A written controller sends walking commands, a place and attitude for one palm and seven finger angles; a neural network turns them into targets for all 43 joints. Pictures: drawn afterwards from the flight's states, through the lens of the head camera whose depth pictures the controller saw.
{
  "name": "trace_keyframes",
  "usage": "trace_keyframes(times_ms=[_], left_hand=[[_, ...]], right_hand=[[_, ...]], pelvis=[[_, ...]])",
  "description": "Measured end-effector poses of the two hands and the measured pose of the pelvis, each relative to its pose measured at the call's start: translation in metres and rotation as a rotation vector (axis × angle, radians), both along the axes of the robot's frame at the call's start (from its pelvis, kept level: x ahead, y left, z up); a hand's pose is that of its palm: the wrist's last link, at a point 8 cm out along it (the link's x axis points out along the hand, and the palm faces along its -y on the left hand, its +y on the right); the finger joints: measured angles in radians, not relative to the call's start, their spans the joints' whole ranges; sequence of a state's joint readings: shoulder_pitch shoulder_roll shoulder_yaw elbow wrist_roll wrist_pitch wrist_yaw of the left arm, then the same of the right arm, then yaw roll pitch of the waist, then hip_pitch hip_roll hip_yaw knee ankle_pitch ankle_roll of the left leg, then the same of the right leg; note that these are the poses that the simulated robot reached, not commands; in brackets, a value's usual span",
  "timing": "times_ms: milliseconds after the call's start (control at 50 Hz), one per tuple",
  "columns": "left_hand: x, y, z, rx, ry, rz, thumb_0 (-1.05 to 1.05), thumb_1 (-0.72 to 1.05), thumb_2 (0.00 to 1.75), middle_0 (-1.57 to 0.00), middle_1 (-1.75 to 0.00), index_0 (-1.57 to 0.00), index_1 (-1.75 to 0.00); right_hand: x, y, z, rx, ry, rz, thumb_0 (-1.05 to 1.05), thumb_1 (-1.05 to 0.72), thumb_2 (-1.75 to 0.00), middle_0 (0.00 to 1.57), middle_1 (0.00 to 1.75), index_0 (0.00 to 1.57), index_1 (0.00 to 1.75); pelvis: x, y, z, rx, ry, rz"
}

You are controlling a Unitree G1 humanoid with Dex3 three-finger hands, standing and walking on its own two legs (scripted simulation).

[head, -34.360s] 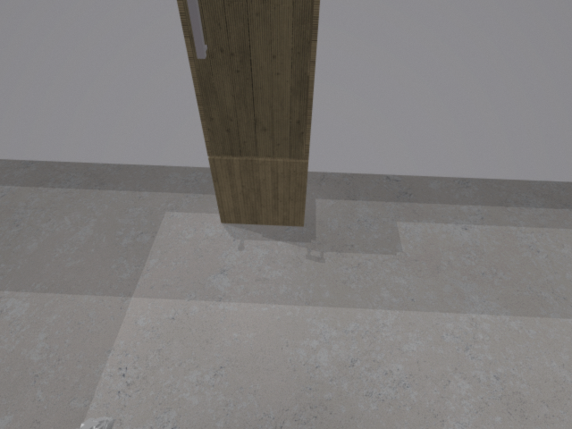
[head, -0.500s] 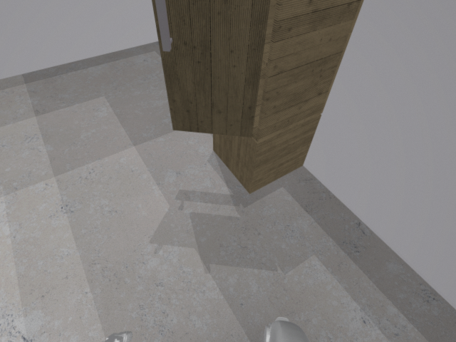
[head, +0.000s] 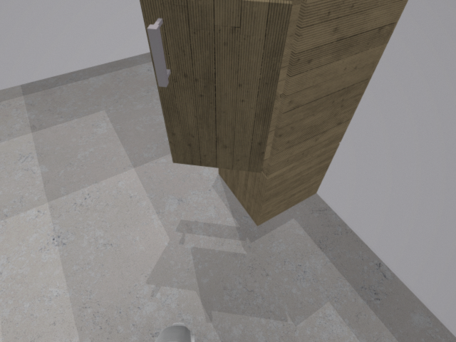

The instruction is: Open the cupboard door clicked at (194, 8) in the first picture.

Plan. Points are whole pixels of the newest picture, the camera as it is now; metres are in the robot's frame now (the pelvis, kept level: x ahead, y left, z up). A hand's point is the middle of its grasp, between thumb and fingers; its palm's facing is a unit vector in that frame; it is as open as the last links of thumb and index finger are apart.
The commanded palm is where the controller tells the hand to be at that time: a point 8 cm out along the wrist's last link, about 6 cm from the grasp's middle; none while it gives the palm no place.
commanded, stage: take the last steps up to it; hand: left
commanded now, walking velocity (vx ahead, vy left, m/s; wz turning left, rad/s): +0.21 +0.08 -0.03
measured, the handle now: (161, 53) +0.74 +0.22 +0.11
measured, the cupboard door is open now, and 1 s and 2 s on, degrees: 51 51 51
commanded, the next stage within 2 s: come to a stop and stand still in 0.10 s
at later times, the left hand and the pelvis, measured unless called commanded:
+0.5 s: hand (120, 297) +0.23 +0.25 -0.18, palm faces -0.01 -0.98 -0.20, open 7.3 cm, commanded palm none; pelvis +0.14 +0.07 +0.00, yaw -3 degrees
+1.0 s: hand (127, 318) +0.19 +0.23 -0.19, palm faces +0.02 -0.98 -0.18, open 7.3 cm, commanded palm none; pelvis +0.13 +0.05 -0.01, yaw -3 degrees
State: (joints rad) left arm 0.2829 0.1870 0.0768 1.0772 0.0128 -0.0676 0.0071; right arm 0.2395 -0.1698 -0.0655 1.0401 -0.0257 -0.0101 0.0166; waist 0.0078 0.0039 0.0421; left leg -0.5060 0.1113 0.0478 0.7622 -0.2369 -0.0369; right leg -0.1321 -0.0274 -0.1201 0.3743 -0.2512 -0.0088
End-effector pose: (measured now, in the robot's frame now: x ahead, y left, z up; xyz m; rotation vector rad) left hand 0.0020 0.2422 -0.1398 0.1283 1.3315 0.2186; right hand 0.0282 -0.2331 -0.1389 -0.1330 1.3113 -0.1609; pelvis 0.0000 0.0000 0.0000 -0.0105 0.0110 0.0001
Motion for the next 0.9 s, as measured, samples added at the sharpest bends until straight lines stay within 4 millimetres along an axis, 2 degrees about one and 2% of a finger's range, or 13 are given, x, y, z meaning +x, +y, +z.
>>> trace_keyframes(times_ms=[80,120,160,220,320,380,460,580,640,700,820,900], left_hand=[[-0.011,0.019,-0.008,-0.027,0.113,0.046,-0.01,0.93,0.9,-0.2,-0.3,-0.2,-0.3],[-0.011,0.03,-0.018,-0.045,0.165,0.061,-0.01,0.93,0.9,-0.2,-0.3,-0.2,-0.3],[-0.004,0.039,-0.025,-0.056,0.207,0.056,0.0,0.92,0.9,-0.2,-0.3,-0.2,-0.3],[0.027,0.05,-0.025,-0.06,0.208,0.029,0.0,0.92,0.9,-0.2,-0.3,-0.2,-0.3],[0.105,0.056,-0.018,-0.063,0.092,-0.011,0.01,0.91,0.9,-0.2,-0.3,-0.19,-0.3],[0.149,0.056,-0.016,-0.064,0.03,-0.049,0.0,0.91,0.9,-0.2,-0.3,-0.19,-0.3],[0.197,0.059,-0.012,-0.035,-0.032,-0.091,0.01,0.92,0.9,-0.2,-0.3,-0.2,-0.3],[0.248,0.052,0.003,0.021,-0.123,-0.143,0.0,0.92,0.9,-0.2,-0.3,-0.2,-0.3],[0.261,0.044,0.005,0.058,-0.167,-0.167,0.0,0.91,0.9,-0.2,-0.3,-0.2,-0.3],[0.259,0.035,0.008,0.071,-0.168,-0.181,0.0,0.91,0.9,-0.2,-0.3,-0.2,-0.3],[0.235,0.019,0.006,0.029,-0.121,-0.164,0.0,0.91,0.9,-0.2,-0.3,-0.2,-0.3],[0.211,0.021,-0.005,-0.013,-0.086,-0.133,0.0,0.9,0.89,-0.2,-0.3,-0.2,-0.3]], right_hand=[[0.092,0.016,0.007,-0.031,-0.123,0.072,0.0,-0.92,-0.9,0.19,0.3,0.19,0.3],[0.133,0.027,0.007,-0.054,-0.19,0.102,0.0,-0.92,-0.9,0.19,0.3,0.19,0.3],[0.162,0.04,0.007,-0.072,-0.24,0.116,0.0,-0.92,-0.9,0.19,0.3,0.19,0.3],[0.18,0.057,0.011,-0.071,-0.26,0.107,0.0,-0.92,-0.9,0.19,0.3,0.19,0.3],[0.173,0.084,0.008,-0.041,-0.167,0.068,-0.01,-0.92,-0.9,0.2,0.3,0.19,0.3],[0.168,0.079,0.007,-0.063,-0.125,0.014,-0.02,-0.95,-0.9,0.2,0.3,0.2,0.3],[0.153,0.068,0.004,-0.076,-0.053,-0.031,-0.02,-0.95,-0.9,0.2,0.3,0.2,0.3],[0.118,0.042,-0.005,-0.072,0.05,-0.094,-0.01,-0.92,-0.9,0.2,0.3,0.2,0.3],[0.102,0.027,-0.016,-0.052,0.091,-0.122,-0.01,-0.92,-0.9,0.2,0.3,0.2,0.3],[0.091,0.016,-0.022,-0.044,0.13,-0.139,0.0,-0.91,-0.9,0.2,0.3,0.2,0.3],[0.094,0.018,-0.014,-0.028,0.128,-0.124,0.0,-0.91,-0.9,0.2,0.3,0.19,0.3],[0.105,0.029,-0.01,-0.029,0.083,-0.089,0.0,-0.91,-0.9,0.2,0.3,0.19,0.3]], pelvis=[[0.037,0.025,-0.005,-0.002,-0.005,-0.005],[0.058,0.041,-0.013,-0.012,-0.009,-0.013],[0.072,0.052,-0.019,-0.004,-0.016,-0.024],[0.089,0.063,-0.016,0.002,-0.018,-0.043],[0.114,0.074,-0.005,0.002,-0.012,-0.047],[0.124,0.076,-0.004,-0.004,-0.011,-0.051],[0.134,0.072,-0.004,-0.015,-0.012,-0.055],[0.141,0.055,-0.005,-0.02,-0.005,-0.055],[0.143,0.041,-0.013,0.006,0.003,-0.059],[0.14,0.035,-0.014,0.003,0.0,-0.053],[0.135,0.034,-0.006,0.018,-0.009,-0.051],[0.132,0.041,-0.007,0.016,-0.01,-0.048]])
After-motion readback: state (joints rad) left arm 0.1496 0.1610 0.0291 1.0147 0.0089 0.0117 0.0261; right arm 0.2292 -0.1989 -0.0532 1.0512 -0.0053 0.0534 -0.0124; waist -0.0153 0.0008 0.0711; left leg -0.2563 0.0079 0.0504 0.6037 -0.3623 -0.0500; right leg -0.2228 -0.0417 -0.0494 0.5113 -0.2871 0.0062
